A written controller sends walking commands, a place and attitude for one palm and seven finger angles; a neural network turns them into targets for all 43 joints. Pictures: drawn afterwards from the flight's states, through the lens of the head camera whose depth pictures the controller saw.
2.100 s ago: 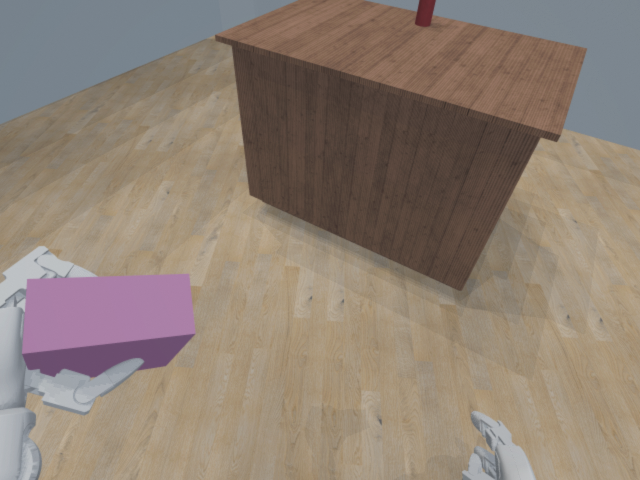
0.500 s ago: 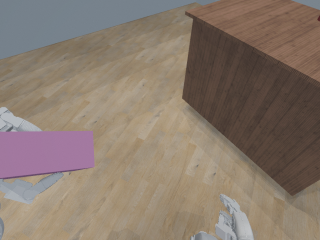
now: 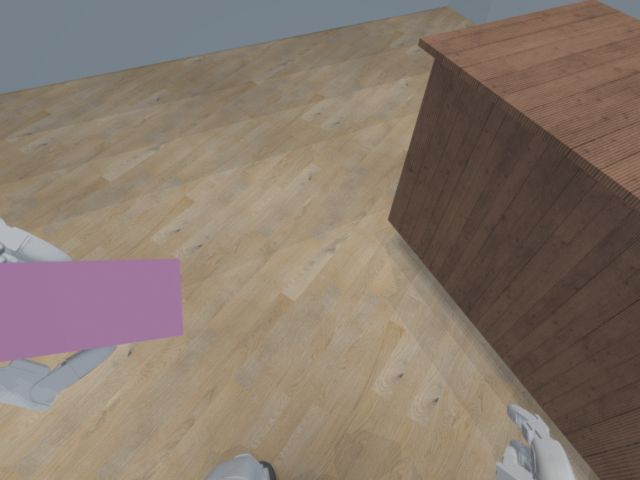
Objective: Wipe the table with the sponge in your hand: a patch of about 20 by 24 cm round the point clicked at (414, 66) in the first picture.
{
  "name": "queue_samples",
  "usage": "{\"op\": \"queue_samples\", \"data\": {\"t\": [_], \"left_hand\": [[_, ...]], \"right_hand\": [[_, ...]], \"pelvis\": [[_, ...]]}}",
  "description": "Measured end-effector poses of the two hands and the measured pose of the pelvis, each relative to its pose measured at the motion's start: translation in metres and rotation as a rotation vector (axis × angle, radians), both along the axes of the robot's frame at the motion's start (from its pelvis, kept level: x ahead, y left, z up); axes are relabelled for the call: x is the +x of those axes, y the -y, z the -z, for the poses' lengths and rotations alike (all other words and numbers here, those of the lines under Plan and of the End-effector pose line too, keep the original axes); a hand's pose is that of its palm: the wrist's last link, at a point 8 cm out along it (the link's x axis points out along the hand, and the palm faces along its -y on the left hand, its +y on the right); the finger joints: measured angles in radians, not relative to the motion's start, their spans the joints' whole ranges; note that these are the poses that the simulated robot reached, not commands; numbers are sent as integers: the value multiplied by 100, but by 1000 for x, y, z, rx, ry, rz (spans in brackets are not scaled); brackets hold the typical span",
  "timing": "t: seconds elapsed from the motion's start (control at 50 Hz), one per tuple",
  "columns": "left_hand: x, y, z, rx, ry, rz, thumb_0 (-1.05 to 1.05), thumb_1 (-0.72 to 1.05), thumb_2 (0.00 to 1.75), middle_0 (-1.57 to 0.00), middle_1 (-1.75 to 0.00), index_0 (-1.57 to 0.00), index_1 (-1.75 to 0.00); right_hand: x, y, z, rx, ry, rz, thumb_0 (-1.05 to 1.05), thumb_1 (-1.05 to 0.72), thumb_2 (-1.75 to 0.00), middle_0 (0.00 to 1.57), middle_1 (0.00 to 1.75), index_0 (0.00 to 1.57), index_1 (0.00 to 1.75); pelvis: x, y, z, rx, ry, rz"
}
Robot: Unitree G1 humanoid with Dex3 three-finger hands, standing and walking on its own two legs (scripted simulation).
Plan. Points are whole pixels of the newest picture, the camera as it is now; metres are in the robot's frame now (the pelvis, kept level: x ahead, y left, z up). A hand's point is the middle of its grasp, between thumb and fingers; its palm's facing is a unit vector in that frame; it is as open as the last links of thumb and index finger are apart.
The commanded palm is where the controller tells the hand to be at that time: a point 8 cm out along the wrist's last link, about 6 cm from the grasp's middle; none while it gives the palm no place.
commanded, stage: walk to a spot facing it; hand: left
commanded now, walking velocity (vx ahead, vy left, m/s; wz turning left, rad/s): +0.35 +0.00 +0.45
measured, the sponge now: (103, 306) +0.23 +0.20 +0.18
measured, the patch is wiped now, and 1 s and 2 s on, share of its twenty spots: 0.00 0.00 0.00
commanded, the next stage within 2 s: turn to face it in 0.84 s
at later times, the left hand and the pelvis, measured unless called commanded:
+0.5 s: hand (76, 258) +0.27 +0.25 +0.17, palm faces +0.63 -0.67 -0.40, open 10.0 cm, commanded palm +0.21 +0.27 +0.19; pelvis +0.12 -0.04 +0.00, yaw +14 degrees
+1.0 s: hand (19, 191) +0.32 +0.30 +0.20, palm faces +0.67 -0.58 -0.47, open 10.0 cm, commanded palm +0.25 +0.32 +0.19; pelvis +0.23 +0.00 +0.01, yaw +27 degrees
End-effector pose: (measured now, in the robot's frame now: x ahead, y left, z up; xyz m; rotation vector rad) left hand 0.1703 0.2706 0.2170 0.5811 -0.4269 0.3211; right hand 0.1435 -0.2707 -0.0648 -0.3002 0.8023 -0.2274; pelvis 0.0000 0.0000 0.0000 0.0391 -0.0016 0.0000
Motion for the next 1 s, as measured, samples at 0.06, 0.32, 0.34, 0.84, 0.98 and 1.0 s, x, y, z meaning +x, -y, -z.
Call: {"op": "queue_samples", "data": {"t": [0.06, 0.32, 0.34, 0.84, 0.98, 1.0], "left_hand": [[18, -15, 13, -25, 32, -22, 0, -48, 98, -76, -133, -76, -133], [27, -8, -8, -29, -26, -147, 0, -48, 98, -76, -133, -76, -134], [27, -7, -9, -24, -33, -174, 0, -48, 98, -76, -133, -76, -134], [114, -53, 12, 17, -9, -343, 0, -48, 98, -76, -133, -75, -134], [107, -58, 2, -20, -53, -405, 0, -48, 98, -75, -134, -75, -134], [102, -54, -1, -24, -56, -416, 0, -48, 98, -75, -134, -75, -134]], "right_hand": [[30, -18, 10, 22, 63, 8, 1, -91, -90, 19, 30, 19, 30], [102, -98, 15, 243, 18, -229, 1, -91, -90, 20, 30, 20, 30], [109, -97, 17, 246, 10, -243, 1, -90, -90, 20, 30, 20, 30], [308, -89, 14, 42, 39, -349, 1, -91, -90, 19, 30, 19, 30], [318, -157, 7, 196, -12, -493, 1, -91, -90, 20, 30, 20, 30], [320, -162, 6, 205, -18, -516, 1, -91, -90, 20, 30, 20, 30]], "pelvis": [[17, -9, 14, -13, 24, -9], [74, 11, -11, -75, 4, -129], [80, 15, -11, -76, 3, -137], [202, -1, 13, -34, 17, -382], [226, 2, -5, -81, 17, -463], [230, 2, -7, -85, 15, -471]]}}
